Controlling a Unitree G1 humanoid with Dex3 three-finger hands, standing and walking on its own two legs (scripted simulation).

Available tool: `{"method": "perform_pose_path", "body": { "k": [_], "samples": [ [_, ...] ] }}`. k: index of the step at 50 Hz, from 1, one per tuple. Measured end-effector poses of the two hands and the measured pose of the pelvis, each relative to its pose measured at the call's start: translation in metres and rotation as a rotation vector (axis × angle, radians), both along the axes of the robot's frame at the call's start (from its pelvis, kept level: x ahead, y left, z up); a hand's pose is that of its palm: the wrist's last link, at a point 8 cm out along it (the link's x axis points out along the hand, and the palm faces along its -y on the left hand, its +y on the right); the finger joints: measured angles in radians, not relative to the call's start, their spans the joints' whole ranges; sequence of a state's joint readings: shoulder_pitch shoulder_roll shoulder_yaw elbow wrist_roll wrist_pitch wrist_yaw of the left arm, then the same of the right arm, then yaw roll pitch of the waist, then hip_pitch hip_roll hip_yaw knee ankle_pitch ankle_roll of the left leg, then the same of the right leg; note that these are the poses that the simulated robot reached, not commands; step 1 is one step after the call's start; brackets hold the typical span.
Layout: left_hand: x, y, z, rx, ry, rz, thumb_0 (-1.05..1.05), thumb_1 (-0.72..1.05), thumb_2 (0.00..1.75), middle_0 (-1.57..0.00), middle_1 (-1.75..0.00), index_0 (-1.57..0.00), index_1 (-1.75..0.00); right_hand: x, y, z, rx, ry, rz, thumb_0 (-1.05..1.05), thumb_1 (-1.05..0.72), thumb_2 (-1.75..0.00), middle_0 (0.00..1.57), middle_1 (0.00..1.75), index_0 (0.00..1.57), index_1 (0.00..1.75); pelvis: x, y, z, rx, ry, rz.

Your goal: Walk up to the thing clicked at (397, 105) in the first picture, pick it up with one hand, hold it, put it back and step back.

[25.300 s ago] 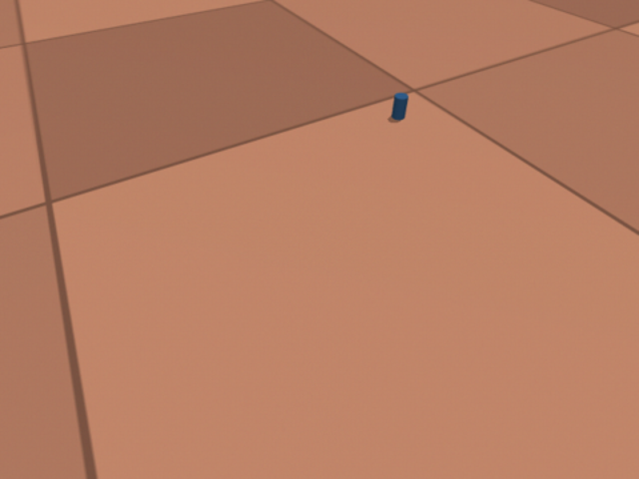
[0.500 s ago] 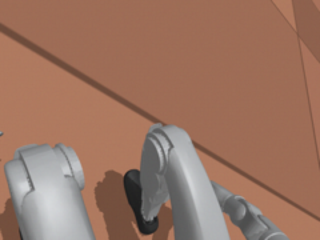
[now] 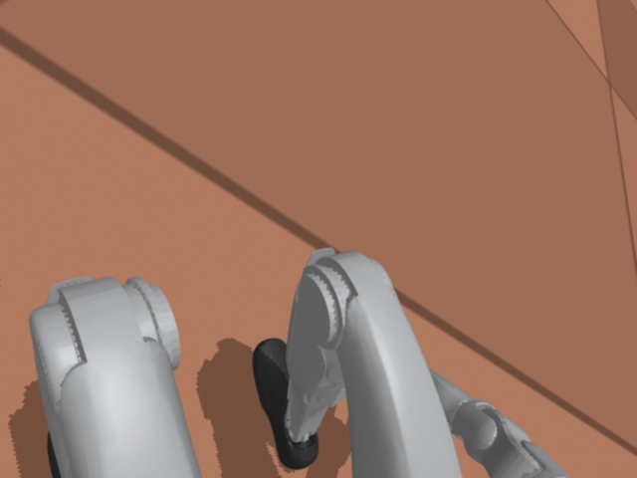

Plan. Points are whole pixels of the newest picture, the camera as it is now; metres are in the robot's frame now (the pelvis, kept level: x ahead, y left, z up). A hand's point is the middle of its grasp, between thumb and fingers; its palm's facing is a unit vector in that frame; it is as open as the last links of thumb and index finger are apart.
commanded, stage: withdraw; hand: left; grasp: from the side
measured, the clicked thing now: out of the picture +0.39 +0.31 -0.21
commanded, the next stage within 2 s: rise in 0.08 s
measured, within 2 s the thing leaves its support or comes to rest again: rests again in 0.06 s
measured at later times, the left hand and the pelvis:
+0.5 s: hand out of the picture +0.33 +0.41 -0.03, palm faces +0.42 -0.84 -0.35, open 17.4 cm; pelvis +0.01 -0.01 +0.06, yaw +6 degrees
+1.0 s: hand out of the picture +0.24 +0.30 +0.17, palm faces +0.35 -0.83 -0.43, open 17.4 cm; pelvis +0.05 -0.03 +0.27, yaw +14 degrees
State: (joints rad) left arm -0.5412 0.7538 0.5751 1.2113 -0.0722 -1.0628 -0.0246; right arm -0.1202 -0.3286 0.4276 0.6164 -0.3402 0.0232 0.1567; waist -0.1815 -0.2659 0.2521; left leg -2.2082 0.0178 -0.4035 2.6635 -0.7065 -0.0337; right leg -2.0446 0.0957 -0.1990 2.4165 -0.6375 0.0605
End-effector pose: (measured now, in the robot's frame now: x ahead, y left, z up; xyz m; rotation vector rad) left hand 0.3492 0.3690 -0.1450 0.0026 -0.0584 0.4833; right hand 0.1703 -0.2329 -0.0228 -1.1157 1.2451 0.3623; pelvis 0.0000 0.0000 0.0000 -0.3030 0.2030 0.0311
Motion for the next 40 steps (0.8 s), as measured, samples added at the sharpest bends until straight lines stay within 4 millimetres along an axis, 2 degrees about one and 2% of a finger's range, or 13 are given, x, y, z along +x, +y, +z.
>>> {"method": "perform_pose_path", "body": {
  "k": [5, 11, 19, 26, 29, 33, 40],
  "samples": [
    [-0.005, 0.025, 0.036, 0.029, -0.011, -0.002, -0.01, -0.51, 0.09, -0.04, -0.01, -0.04, -0.01, 0.001, 0.0, -0.001, 0.042, -0.022, -0.071, 0.0, -0.88, -0.9, 0.21, 0.3, 0.2, 0.3, 0.004, -0.001, 0.008, 0.008, 0.052, 0.012],
    [-0.02, 0.043, 0.063, 0.009, 0.057, -0.005, -0.01, -0.51, 0.07, -0.03, -0.01, -0.03, 0.0, 0.015, 0.002, -0.002, 0.121, -0.088, -0.12, 0.0, -0.88, -0.9, 0.21, 0.31, 0.2, 0.3, 0.005, -0.002, 0.017, 0.025, 0.109, 0.025],
    [-0.037, 0.061, 0.094, 0.092, 0.312, -0.015, -0.01, -0.51, 0.07, -0.04, -0.02, -0.04, -0.02, 0.029, 0.001, -0.003, 0.222, -0.157, -0.281, 0.0, -0.89, -0.91, 0.21, 0.31, 0.2, 0.31, 0.006, -0.008, 0.037, 0.068, 0.196, 0.051],
    [-0.067, 0.076, 0.149, 0.186, 0.494, 0.051, -0.01, -0.52, 0.07, -0.06, -0.04, -0.05, -0.05, 0.025, -0.006, -0.003, 0.289, -0.152, -0.428, 0.0, -0.9, -0.91, 0.21, 0.31, 0.2, 0.31, 0.009, -0.013, 0.062, 0.105, 0.283, 0.075],
    [-0.083, 0.069, 0.173, 0.212, 0.575, 0.06, -0.01, -0.52, 0.07, -0.05, -0.05, -0.05, -0.05, 0.025, -0.007, 0.002, 0.32, -0.145, -0.482, 0.0, -0.9, -0.91, 0.21, 0.31, 0.2, 0.3, 0.01, -0.014, 0.079, 0.121, 0.316, 0.084],
    [-0.105, 0.044, 0.202, 0.217, 0.683, 0.045, -0.01, -0.53, 0.07, -0.05, -0.05, -0.06, -0.05, 0.03, -0.004, 0.021, 0.364, -0.151, -0.523, 0.0, -0.9, -0.91, 0.21, 0.31, 0.2, 0.3, 0.011, -0.018, 0.11, 0.141, 0.35, 0.093],
    [-0.133, -0.001, 0.262, 0.16, 0.802, 0.042, -0.01, -0.53, 0.06, -0.06, -0.06, -0.06, -0.05, 0.06, 0.004, 0.085, 0.433, -0.237, -0.523, 0.01, -0.9, -0.9, 0.21, 0.31, 0.2, 0.3, 0.019, -0.026, 0.178, 0.173, 0.365, 0.116]
  ]
}}
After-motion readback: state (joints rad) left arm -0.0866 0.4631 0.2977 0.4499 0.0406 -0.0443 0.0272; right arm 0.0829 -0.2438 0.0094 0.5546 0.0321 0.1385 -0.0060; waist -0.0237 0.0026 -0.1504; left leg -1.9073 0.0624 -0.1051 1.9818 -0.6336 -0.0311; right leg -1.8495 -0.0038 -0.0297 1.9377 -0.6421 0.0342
